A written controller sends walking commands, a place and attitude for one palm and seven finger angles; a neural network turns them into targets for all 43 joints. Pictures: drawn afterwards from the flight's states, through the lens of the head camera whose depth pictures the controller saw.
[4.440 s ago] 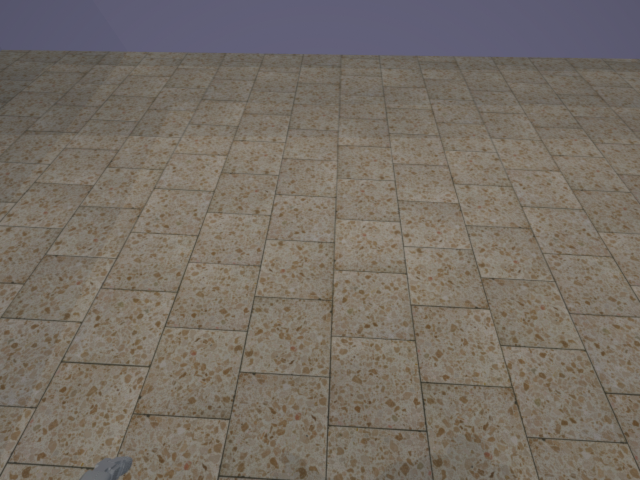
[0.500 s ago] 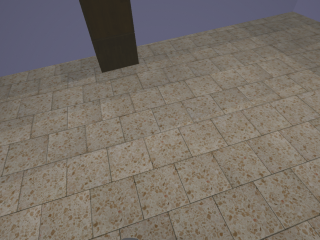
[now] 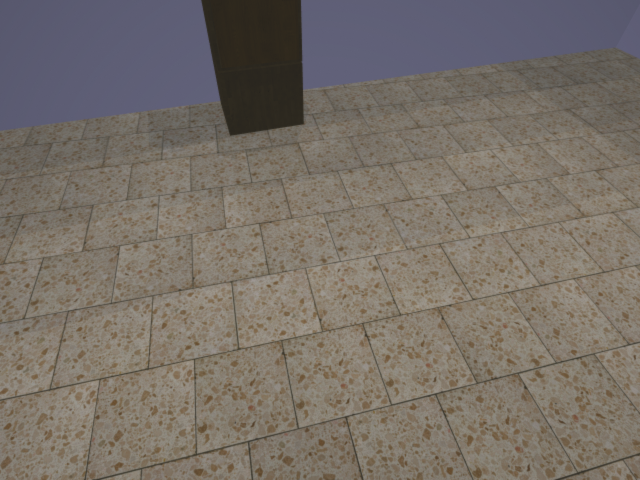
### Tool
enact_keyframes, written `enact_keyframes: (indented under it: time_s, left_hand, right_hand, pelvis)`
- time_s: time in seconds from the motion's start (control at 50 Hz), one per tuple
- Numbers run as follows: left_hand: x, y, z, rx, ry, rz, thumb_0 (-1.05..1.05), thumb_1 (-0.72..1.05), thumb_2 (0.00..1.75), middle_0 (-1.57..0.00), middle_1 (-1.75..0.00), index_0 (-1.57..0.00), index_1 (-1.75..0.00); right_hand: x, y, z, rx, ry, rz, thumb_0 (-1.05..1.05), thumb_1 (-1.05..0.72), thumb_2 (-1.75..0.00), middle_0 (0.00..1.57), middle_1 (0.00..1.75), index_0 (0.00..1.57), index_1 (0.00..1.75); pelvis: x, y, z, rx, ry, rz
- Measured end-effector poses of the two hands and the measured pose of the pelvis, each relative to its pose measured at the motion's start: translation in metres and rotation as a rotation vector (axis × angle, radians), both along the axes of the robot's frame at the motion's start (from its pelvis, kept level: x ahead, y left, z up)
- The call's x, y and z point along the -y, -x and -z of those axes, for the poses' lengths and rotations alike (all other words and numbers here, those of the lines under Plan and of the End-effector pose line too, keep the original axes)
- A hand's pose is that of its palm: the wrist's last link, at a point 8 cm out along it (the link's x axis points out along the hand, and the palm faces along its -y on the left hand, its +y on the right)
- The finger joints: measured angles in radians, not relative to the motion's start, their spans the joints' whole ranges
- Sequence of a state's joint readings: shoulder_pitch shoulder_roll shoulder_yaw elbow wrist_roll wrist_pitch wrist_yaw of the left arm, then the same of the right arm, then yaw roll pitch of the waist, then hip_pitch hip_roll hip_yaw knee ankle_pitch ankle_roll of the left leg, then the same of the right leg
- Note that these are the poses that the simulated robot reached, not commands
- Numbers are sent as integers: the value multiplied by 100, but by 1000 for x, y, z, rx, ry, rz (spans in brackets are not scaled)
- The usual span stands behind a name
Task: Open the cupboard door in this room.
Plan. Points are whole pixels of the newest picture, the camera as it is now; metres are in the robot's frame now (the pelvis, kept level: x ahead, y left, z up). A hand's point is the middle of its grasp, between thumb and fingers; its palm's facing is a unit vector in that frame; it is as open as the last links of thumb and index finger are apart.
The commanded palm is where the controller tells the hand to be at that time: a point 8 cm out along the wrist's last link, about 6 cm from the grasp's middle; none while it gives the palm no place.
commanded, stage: turn or walk to find it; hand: left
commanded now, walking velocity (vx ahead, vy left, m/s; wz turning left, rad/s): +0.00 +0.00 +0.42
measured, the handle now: out of the picture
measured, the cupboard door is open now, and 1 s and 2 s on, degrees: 0 0 0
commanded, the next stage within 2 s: stand and wait in 0.08 s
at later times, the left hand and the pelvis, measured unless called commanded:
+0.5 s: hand out of the picture +0.02 +0.17 -0.16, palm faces +0.11 -0.97 -0.23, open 7.4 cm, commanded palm none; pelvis -0.02 -0.02 +0.00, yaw +5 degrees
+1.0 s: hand out of the picture -0.08 +0.18 -0.17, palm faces +0.21 -0.95 -0.22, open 7.4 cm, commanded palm none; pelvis -0.04 +0.01 +0.00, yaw +10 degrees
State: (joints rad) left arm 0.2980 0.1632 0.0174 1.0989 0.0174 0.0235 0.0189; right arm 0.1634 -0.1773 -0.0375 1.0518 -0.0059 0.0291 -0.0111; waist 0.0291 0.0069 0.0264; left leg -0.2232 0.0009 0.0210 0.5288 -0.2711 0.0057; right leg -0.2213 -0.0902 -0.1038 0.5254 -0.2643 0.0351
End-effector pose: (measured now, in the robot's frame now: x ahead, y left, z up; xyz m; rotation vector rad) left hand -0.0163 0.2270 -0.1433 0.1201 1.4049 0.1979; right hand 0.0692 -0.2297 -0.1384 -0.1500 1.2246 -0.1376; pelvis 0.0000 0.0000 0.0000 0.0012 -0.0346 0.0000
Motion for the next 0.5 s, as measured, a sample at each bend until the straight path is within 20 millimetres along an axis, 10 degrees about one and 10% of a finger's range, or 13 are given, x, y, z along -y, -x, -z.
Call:
enact_keyframes:
  time_s: [0.26,0.5]
  left_hand:
    - [-26,-31,0,86,-24,12,1,91,90,-20,-29,-20,-30]
    - [11,-27,-17,153,-47,-6,1,91,90,-20,-29,-20,-30]
  right_hand:
    - [0,70,-4,-145,46,16,1,-91,-90,20,30,20,30]
    - [7,80,15,-162,-47,-2,1,-90,-90,20,30,20,30]
  pelvis:
    - [-7,15,-1,-28,5,-50]
    - [16,20,-3,-4,-8,-91]
